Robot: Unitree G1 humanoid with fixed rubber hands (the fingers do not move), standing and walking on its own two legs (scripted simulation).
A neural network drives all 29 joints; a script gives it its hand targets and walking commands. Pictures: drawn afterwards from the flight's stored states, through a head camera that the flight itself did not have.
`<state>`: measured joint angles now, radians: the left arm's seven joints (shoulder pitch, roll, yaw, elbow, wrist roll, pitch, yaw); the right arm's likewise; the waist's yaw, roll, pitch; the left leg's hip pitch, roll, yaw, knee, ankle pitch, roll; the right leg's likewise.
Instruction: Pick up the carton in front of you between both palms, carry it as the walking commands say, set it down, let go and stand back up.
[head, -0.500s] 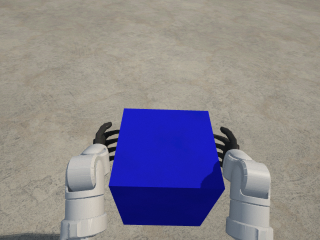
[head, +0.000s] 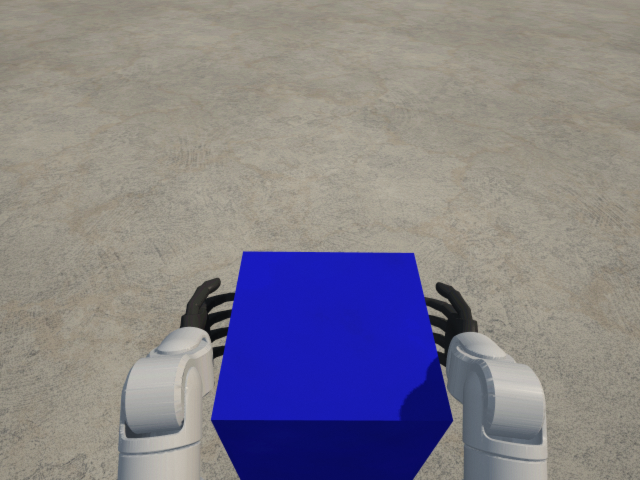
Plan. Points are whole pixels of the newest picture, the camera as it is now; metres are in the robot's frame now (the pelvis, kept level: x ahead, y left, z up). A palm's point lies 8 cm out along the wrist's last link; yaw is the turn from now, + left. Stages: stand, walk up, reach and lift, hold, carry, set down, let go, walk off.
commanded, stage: carry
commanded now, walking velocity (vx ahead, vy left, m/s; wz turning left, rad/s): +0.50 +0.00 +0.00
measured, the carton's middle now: (327, 376) +0.26 +0.00 +0.02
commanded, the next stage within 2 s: none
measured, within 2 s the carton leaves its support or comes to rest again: neither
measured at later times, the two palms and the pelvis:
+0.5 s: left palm (239, 181) +0.59 +0.16 +0.09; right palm (409, 189) +0.57 -0.13 +0.10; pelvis +0.32 +0.03 +0.00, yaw -2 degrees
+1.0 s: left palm (272, 110) +0.89 +0.14 +0.09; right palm (399, 114) +0.89 -0.15 +0.09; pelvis +0.62 +0.00 -0.01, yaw -1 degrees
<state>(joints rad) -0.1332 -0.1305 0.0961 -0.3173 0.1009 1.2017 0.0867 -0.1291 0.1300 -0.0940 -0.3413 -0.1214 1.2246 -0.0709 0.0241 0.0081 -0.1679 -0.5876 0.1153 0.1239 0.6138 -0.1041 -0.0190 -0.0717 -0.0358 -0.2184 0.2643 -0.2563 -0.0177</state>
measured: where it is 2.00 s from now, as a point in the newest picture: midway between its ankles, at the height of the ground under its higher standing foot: (328, 384)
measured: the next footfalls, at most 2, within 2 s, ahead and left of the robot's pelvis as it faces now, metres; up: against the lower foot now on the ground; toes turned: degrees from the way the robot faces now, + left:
left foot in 0.12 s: +0.27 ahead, +0.13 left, +0.00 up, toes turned +11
right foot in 0.60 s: +0.63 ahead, -0.12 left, +0.00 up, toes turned -8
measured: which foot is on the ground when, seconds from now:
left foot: up 0.00-0.10, down 0.12-0.64, up 0.66-0.98, down 1.00-1.00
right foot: down 0.00-0.16, up 0.18-0.58, down 0.60-1.00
